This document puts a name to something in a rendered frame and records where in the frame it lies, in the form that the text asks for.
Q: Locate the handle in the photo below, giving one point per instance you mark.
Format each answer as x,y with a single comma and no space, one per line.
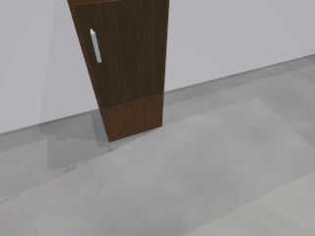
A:
96,49

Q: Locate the cupboard door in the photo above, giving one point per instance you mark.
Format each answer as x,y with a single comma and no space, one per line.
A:
130,35

